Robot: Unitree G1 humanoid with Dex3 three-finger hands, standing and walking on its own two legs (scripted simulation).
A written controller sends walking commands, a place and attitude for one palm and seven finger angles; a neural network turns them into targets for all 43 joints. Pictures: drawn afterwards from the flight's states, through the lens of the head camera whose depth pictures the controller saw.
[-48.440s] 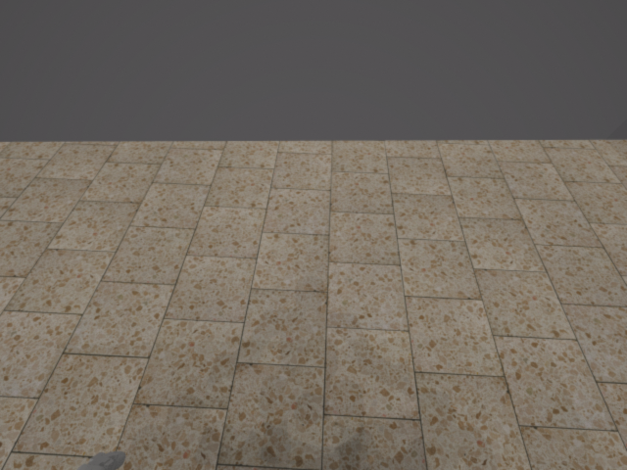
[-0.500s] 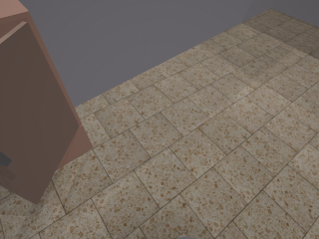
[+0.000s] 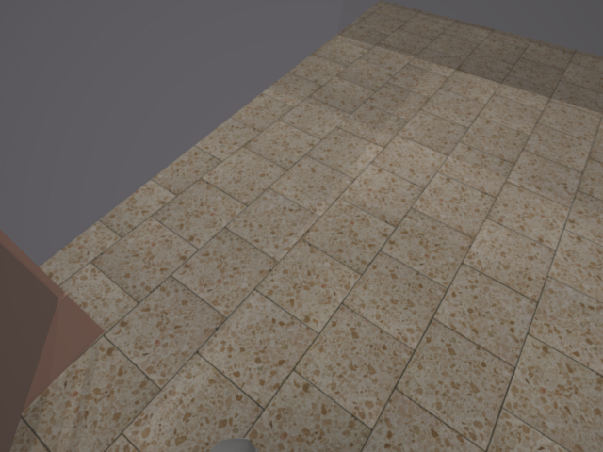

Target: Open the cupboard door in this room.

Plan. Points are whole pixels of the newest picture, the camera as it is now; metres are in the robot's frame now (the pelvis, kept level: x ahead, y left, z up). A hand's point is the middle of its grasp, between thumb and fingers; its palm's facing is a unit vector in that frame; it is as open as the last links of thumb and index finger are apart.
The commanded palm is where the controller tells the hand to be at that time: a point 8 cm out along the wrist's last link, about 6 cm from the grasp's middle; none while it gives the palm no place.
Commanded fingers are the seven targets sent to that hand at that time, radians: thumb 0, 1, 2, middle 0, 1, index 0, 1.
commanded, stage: walk to a spot facing it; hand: left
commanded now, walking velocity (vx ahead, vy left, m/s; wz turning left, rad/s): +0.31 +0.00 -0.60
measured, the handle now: out of the picture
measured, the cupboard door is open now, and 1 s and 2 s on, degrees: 39 39 39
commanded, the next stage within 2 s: turn to face it in 1.20 s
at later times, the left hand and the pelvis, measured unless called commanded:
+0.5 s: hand (277, 327) +0.34 +0.07 -0.16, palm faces -0.34 -0.92 -0.22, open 7.4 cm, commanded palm none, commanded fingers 0.00 0.90 0.90 -0.20 -0.30 -0.20 -0.30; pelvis +0.13 -0.07 -0.02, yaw -17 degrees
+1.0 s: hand (297, 288) +0.43 +0.04 -0.17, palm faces -0.34 -0.92 -0.17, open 7.4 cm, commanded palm none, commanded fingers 0.00 0.90 0.90 -0.20 -0.30 -0.20 -0.30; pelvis +0.33 -0.12 +0.00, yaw -23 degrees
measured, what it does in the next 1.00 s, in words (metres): walks ahead, turning right: left foot, then right foot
